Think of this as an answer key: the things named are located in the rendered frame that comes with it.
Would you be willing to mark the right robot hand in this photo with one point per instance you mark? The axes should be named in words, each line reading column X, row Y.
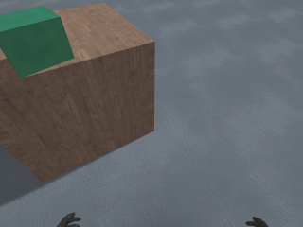
column 257, row 222

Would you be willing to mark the carton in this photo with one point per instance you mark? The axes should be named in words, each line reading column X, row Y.
column 33, row 40

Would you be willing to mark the pedestal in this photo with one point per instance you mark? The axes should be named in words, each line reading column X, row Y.
column 71, row 113

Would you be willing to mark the left robot hand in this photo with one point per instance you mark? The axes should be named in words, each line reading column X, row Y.
column 68, row 219

